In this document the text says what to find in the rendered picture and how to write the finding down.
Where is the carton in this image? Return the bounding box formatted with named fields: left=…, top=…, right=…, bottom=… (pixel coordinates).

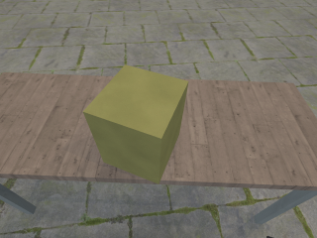
left=83, top=64, right=189, bottom=184

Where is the table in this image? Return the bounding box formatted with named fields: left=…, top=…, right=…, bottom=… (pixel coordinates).
left=0, top=72, right=317, bottom=224

